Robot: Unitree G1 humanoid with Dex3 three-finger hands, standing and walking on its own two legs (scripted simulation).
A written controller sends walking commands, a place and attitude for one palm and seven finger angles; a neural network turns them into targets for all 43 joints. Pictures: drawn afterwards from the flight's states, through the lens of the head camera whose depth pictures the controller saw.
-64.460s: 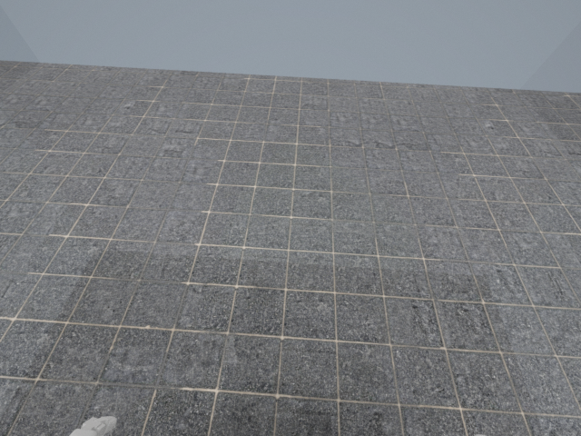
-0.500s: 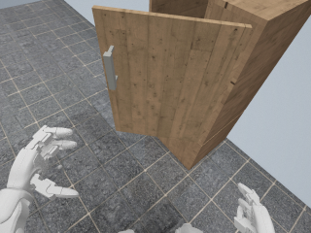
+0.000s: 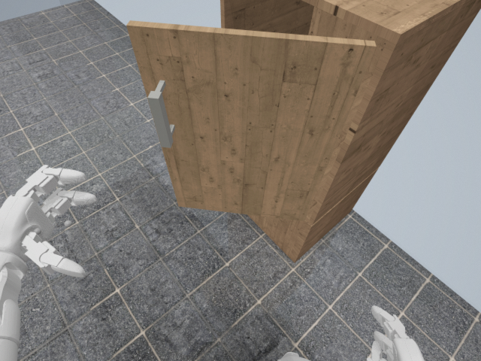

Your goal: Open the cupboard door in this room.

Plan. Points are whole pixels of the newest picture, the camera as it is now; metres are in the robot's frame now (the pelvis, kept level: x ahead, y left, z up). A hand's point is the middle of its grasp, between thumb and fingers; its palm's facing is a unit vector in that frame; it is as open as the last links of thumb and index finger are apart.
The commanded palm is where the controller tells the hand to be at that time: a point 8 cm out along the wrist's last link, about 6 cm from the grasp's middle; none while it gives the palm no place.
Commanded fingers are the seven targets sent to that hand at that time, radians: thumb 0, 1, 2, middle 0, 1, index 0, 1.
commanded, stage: raise the hand with hooked fingers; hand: left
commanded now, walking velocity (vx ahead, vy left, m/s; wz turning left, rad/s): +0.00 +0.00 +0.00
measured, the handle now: (164, 115) +0.57 +0.20 +0.06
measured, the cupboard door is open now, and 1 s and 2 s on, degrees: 43 43 43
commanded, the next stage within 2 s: move the hooked fingers beside the handle in 0.38 s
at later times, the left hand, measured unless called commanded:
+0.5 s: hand (66, 230) +0.28 +0.28 +0.08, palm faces -0.01 -1.00 -0.05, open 14.0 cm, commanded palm +0.26 +0.32 +0.08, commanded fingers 0.00 -0.50 0.30 -0.30 -1.20 -0.30 -1.20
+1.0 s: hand (97, 186) +0.37 +0.26 +0.07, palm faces -0.04 -1.00 -0.03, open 14.0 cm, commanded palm +0.35 +0.31 +0.07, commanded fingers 0.00 -0.50 0.30 -0.30 -1.20 -0.30 -1.20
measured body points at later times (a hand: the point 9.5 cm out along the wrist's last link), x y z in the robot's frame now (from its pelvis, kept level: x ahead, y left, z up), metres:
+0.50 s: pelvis -0.01 +0.00 +0.00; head +0.04 +0.00 +0.45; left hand +0.28 +0.33 +0.08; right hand +0.15 -0.25 -0.08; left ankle -0.04 +0.08 -0.70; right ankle +0.05 -0.10 -0.70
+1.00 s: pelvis +0.00 +0.00 +0.00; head +0.07 +0.01 +0.44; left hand +0.36 +0.32 +0.07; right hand +0.09 -0.27 -0.10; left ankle -0.04 +0.08 -0.70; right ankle +0.05 -0.10 -0.70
